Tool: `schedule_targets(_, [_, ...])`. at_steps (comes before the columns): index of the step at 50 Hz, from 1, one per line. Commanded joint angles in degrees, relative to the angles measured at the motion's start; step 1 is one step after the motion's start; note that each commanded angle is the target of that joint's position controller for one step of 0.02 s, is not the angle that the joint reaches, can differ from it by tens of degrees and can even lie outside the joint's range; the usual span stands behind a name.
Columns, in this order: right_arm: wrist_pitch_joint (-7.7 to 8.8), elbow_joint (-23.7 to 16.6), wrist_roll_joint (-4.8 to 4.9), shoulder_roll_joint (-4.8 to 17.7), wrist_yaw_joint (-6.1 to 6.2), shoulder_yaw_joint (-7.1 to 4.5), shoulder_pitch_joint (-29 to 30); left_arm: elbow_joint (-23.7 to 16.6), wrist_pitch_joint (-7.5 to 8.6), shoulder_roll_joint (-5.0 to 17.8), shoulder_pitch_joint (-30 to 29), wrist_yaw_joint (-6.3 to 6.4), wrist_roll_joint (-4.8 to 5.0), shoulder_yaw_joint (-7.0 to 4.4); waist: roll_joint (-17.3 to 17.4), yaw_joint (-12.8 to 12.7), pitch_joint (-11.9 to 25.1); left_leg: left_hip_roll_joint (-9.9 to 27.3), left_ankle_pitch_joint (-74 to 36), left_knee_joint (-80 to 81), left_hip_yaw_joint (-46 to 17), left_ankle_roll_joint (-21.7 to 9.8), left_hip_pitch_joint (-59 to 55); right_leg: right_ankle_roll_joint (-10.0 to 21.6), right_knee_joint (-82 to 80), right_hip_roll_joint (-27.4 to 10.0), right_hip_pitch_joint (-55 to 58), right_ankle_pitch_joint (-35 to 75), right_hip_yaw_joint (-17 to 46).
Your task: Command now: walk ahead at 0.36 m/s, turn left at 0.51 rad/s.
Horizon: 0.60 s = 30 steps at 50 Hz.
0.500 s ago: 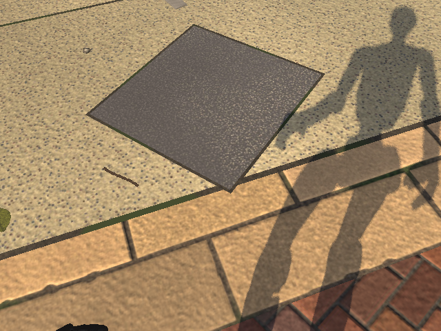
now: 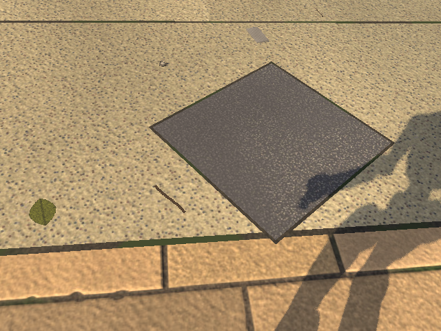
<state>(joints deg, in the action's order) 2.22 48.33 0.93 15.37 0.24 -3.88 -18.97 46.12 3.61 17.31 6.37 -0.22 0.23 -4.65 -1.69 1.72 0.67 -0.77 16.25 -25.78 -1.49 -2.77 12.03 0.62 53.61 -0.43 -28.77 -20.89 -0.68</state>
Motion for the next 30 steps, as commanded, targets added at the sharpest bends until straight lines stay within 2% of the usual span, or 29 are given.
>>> schedule_targets(1, [1.30,-3.8,0.06,8.9,0.99,-1.96,-1.0,-5.1,2.38,4.4,-7.8,-0.53,-0.43,-1.13,7.1,0.1,-0.9,13.7,-11.0,14.3,-18.9,-10.2,-13.7,-1.3,-3.6,-2.0,-16.2,9.0,2.8])
schedule_targets(3, [1.26,-4.0,0.00,9.7,1.49,-2.29,-2.1,-5.3,2.43,3.0,-9.3,-0.74,-0.26,-0.75,6.6,0.5,-0.7,11.8,-14.3,14.2,-15.5,-9.4,-12.1,-2.2,-9.8,-0.8,-13.0,13.9,2.4])
schedule_targets(6, [1.03,-4.0,0.23,10.2,1.81,-2.61,-3.9,-6.5,2.49,1.6,-13.2,-1.17,0.28,-0.02,8.2,2.0,-2.4,10.2,-12.3,14.1,-13.7,-8.6,-7.7,-2.9,-18.7,0.6,-7.8,19.3,2.2])
schedule_targets(8, [0.82,-3.9,0.37,10.5,1.79,-2.82,-5.2,-7.5,2.69,1.9,-15.4,-1.56,0.67,0.20,8.9,3.0,-3.5,10.5,-10.5,13.6,-14.6,-8.5,-6.0,-3.1,-22.0,1.0,-5.3,20.3,2.2])
schedule_targets(10, [0.62,-4.0,0.65,10.6,1.76,-2.99,-5.7,-8.0,3.07,2.9,-15.6,-1.85,0.88,0.09,9.1,2.8,-3.8,11.3,-9.5,12.3,-16.5,-8.0,-5.5,-2.7,-24.4,1.1,-2.2,20.2,2.8])
schedule_targets(13, [0.21,-4.8,0.71,10.9,1.82,-3.25,-4.1,-7.2,3.76,5.5,-11.1,-1.79,1.06,-0.79,11.3,0.2,-2.8,12.3,-12.7,8.5,-19.3,-6.6,-6.0,-1.2,-26.5,1.2,4.8,16.6,3.0])
schedule_targets(14, [0.08,-5.4,0.59,10.0,1.80,-2.98,-3.1,-5.9,3.99,6.7,-6.5,-1.55,0.87,-1.48,11.4,-2.2,-0.8,10.6,-17.5,4.6,-18.8,-5.5,-5.3,0.0,-28.4,1.6,11.2,16.3,2.1])
schedule_targets(15, [0.08,-6.3,0.11,8.1,1.63,-2.32,-2.3,-4.1,4.19,8.8,0.6,-1.13,0.39,-2.49,10.2,-5.5,4.2,7.1,-20.9,-4.3,-16.6,-3.7,-2.3,2.1,-28.6,-0.5,22.1,16.3,3.4])
schedule_targets(16, [0.11,-8.2,-1.11,4.7,1.52,-1.03,-1.9,-3.0,4.08,12.4,11.0,-0.58,-0.50,-3.32,2.8,-9.4,14.0,2.8,-10.8,-21.9,-12.1,-1.4,6.6,5.9,-27.3,-11.3,38.5,10.7,14.4])
schedule_targets(17, [1.00,-10.5,0.94,0.5,1.46,0.02,-9.6,-1.4,3.30,15.7,13.9,-1.00,-1.22,-3.84,-19.1,-4.6,19.7,-3.8,18.6,-39.5,-7.6,1.4,26.1,14.0,-35.9,-23.3,52.0,-4.6,42.7])
schedule_targets(18, [1.17,-8.4,2.20,7.3,1.53,-1.29,-9.1,-2.3,3.25,9.5,10.9,-1.14,-0.36,-2.34,-13.0,-5.2,13.6,0.7,16.4,-47.7,-9.7,1.6,32.1,13.2,-38.8,-23.0,47.2,-13.6,44.3])
schedule_targets(19, [0.99,-9.0,1.86,10.1,1.33,-2.06,-3.6,-3.0,2.97,6.0,7.8,-0.83,0.11,-1.38,-7.9,-5.8,6.4,3.0,11.1,-48.3,-8.0,1.4,33.2,11.0,-38.9,-20.9,39.7,-9.8,33.6])
schedule_targets(20, [0.86,-9.0,1.09,9.2,1.38,-1.95,-1.1,-2.8,2.76,5.0,5.6,-0.85,-0.24,-0.93,-3.5,-4.8,3.0,5.1,6.8,-46.7,-6.7,1.3,30.4,9.9,-39.5,-18.0,32.6,-1.5,26.2])
schedule_targets(21, [1.04,-9.4,0.30,7.8,1.24,-1.82,0.6,-1.9,2.63,3.9,5.0,-1.02,-0.77,-0.60,-2.6,-4.1,0.8,6.1,4.2,-44.1,-6.7,1.1,28.5,10.0,-40.6,-15.7,27.5,3.8,22.3])
schedule_targets(22, [1.02,-9.6,0.27,6.4,0.89,-1.66,0.8,-1.3,2.72,3.4,4.8,-1.08,-1.32,-0.26,-3.0,-2.9,-0.1,6.9,2.9,-42.5,-6.6,0.8,26.0,10.1,-42.1,-13.8,24.1,6.7,19.0])
schedule_targets(23, [1.01,-9.9,0.50,5.2,0.63,-1.36,0.5,-0.7,2.91,3.6,4.9,-1.12,-1.16,-0.32,-4.3,-2.1,-0.4,7.1,2.7,-40.5,-5.9,0.8,24.8,11.3,-43.3,-13.5,22.4,8.6,17.7])
schedule_targets(25, [1.16,-10.9,-0.18,3.9,0.34,-0.77,2.8,0.2,3.17,4.5,5.5,-1.10,0.07,-0.45,-3.5,-1.5,-1.9,8.0,2.1,-34.4,-3.7,1.6,25.8,13.2,-45.3,-13.3,21.1,12.7,15.6])
schedule_targets(27, [1.85,-12.5,-1.04,3.2,0.13,-0.08,7.3,0.4,2.90,6.2,5.9,-0.85,0.78,-0.82,-2.2,-2.2,-2.9,8.1,-2.3,-25.8,-2.1,2.6,25.9,13.6,-46.2,-12.5,20.4,16.3,13.4])
schedule_targets(30, [2.82,-13.7,-0.62,2.6,-0.71,0.66,12.9,0.8,2.16,8.4,7.9,-0.55,1.18,-1.36,-2.0,-3.9,-3.0,5.6,-10.8,-13.4,-0.2,3.8,19.8,12.1,-45.4,-10.2,18.1,20.3,9.3])
